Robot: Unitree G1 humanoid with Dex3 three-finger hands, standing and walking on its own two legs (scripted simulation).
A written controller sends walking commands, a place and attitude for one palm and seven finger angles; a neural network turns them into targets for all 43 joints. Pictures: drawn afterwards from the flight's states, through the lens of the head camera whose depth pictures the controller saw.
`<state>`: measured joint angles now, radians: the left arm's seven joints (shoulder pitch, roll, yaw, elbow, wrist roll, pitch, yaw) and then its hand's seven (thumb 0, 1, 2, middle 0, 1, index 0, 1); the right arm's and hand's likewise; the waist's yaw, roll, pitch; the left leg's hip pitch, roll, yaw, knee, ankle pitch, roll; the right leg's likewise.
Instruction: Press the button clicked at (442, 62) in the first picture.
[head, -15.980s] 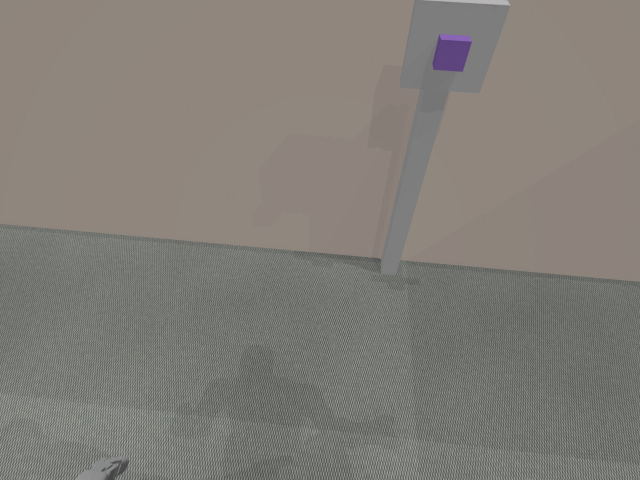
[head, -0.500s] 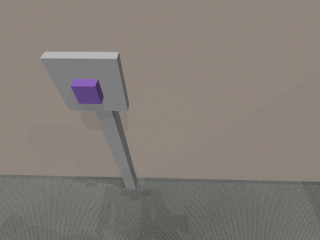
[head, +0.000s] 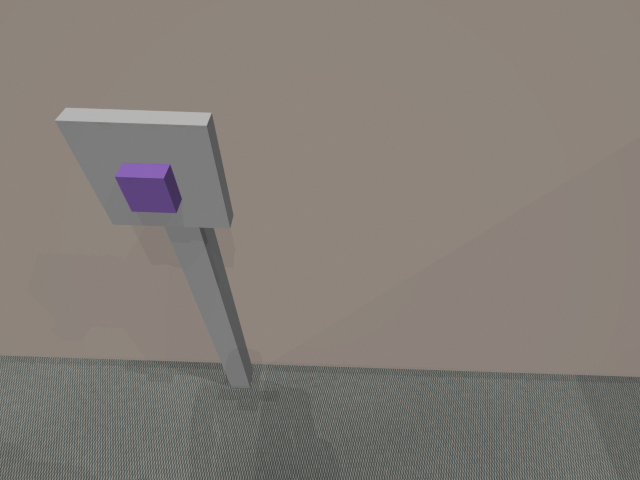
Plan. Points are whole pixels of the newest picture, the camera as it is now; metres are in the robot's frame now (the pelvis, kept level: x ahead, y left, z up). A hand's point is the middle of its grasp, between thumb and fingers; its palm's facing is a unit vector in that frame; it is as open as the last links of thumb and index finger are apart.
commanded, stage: come to a stop and stand still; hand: left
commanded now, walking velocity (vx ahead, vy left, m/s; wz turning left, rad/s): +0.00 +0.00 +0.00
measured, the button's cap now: (151, 186) +0.46 +0.26 +0.11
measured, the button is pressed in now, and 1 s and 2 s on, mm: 0 0 0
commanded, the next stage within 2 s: look again from close up in 0.58 s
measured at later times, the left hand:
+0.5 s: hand out of the picture +0.00 +0.14 -0.18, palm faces +0.04 -0.99 -0.16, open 7.4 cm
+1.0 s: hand out of the picture +0.06 +0.21 -0.19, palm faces -0.02 -0.98 -0.21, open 7.4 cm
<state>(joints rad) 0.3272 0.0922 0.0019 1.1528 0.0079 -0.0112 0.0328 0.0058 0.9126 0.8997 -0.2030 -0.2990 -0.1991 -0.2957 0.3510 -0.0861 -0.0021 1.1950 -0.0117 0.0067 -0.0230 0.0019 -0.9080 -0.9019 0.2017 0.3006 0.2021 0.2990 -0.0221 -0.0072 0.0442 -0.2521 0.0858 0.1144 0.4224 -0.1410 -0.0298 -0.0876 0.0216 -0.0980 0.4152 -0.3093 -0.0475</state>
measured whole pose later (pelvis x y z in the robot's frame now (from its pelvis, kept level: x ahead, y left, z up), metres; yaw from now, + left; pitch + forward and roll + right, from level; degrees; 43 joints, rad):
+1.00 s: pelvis +0.03 +0.03 -0.01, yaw -2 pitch +0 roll +0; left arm 0.27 0.17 0.00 1.03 0.02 -0.01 0.05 0.01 0.91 0.90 -0.20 -0.30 -0.20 -0.30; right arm 0.24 -0.17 0.00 1.04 -0.01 0.00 -0.02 0.01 -0.94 -0.90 0.20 0.30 0.20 0.30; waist -0.01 0.00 0.04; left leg -0.29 0.03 0.08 0.61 -0.31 0.02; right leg -0.13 -0.01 -0.06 0.54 -0.40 -0.01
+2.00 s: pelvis +0.02 +0.02 -0.01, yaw -1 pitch +0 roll +0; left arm 0.30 0.16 0.00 1.08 0.02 -0.01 0.03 0.01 0.91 0.90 -0.20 -0.30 -0.20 -0.30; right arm 0.31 -0.14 0.01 1.10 -0.01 -0.01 -0.02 0.00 -0.91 -0.90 0.20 0.30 0.20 0.30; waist 0.00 -0.04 0.04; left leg -0.29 0.02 0.08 0.54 -0.25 0.02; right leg -0.14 -0.01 -0.06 0.52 -0.38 -0.01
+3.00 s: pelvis +0.02 +0.02 -0.01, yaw -2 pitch +0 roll +0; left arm 0.28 0.19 -0.01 1.06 0.02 0.00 0.03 0.01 0.91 0.90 -0.20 -0.30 -0.20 -0.30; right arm 0.25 -0.17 0.02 1.08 -0.01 -0.01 -0.02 0.00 -0.91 -0.90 0.20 0.30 0.20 0.30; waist 0.00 -0.02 0.04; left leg -0.26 0.01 0.07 0.52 -0.25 0.02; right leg -0.12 -0.01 -0.05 0.50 -0.37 -0.01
